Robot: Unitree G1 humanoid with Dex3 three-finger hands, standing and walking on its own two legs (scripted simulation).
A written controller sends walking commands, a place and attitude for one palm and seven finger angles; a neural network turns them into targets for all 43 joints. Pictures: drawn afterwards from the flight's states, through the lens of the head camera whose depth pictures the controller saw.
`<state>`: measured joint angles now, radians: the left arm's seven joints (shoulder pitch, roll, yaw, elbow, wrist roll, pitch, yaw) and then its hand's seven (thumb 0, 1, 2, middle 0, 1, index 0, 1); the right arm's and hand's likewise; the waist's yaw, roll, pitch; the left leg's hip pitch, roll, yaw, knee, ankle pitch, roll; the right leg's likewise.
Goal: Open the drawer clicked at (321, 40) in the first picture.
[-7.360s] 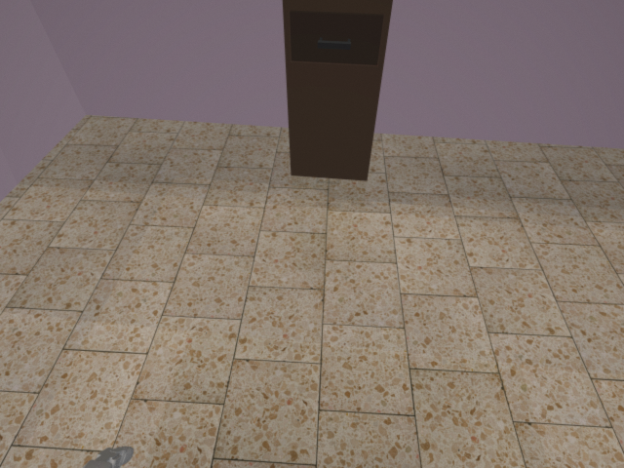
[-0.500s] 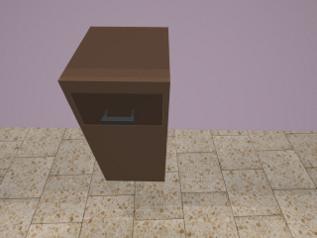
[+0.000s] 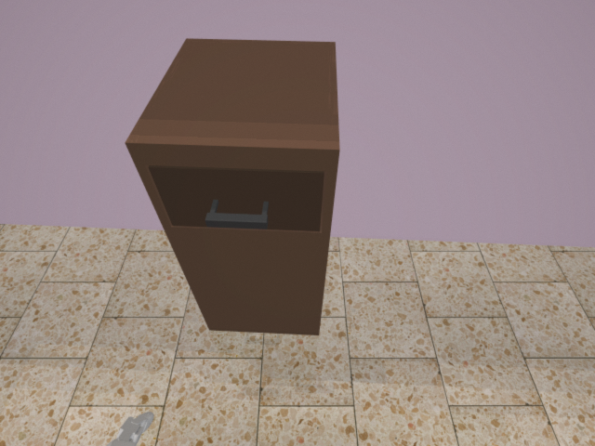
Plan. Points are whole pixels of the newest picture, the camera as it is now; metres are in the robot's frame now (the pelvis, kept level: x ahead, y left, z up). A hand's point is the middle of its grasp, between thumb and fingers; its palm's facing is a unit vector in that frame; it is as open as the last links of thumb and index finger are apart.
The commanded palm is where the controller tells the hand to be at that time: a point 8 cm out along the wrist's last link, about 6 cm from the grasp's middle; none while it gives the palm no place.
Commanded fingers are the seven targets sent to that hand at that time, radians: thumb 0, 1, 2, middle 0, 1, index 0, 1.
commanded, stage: raise the hand with hooked fingers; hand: left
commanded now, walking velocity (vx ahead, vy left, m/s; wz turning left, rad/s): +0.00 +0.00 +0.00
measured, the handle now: (238, 213) +0.55 +0.17 -0.08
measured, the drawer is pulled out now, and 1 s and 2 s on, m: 0.00 0.00 0.00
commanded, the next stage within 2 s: move the hooked fingers above the handle in 1.78 s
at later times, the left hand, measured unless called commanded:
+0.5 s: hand (145, 398) +0.18 +0.22 -0.03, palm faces +0.10 -0.02 -1.00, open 9.7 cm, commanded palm +0.16 +0.21 +0.02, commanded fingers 0.00 0.15 0.58 -0.25 -0.78 -0.25 -0.78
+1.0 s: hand (148, 313) +0.27 +0.23 +0.03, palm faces +0.15 -0.07 -0.99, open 12.7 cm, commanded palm +0.24 +0.22 +0.09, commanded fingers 0.00 -0.43 0.33 -0.29 -1.15 -0.29 -1.15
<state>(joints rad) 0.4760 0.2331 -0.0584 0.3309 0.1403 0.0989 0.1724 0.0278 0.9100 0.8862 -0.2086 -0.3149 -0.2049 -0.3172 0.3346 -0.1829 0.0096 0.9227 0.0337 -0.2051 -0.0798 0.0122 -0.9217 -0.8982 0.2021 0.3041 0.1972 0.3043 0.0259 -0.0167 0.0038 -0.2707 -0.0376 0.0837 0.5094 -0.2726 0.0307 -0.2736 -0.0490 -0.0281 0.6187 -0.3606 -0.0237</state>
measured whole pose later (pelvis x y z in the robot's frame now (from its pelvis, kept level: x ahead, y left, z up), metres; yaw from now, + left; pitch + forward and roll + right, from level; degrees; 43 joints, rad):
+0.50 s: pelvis -0.02 -0.05 -0.06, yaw +2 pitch +12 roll +2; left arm 0.35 0.41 0.02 0.00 1.05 -0.11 0.49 0.00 0.36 0.67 -0.27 -0.64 -0.27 -0.64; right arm 0.02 -0.24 -0.03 0.56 -0.09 0.06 -0.01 0.01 -0.91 -0.90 0.20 0.30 0.20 0.30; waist 0.12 0.02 -0.12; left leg -0.75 0.03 0.00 0.97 -0.44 -0.02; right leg -0.70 0.01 -0.10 1.01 -0.53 -0.09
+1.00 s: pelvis +0.00 -0.02 -0.02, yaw -2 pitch +9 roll +1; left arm 0.19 0.39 0.00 0.01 0.97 0.06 0.38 0.00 -0.21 0.42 -0.30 -1.01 -0.30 -1.02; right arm 0.14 -0.28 -0.07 0.63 -0.03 0.09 -0.03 0.01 -0.91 -0.90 0.20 0.30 0.19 0.30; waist 0.05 0.07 -0.10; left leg -0.52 -0.02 -0.02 0.75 -0.38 0.00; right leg -0.50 0.02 0.00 0.77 -0.43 -0.03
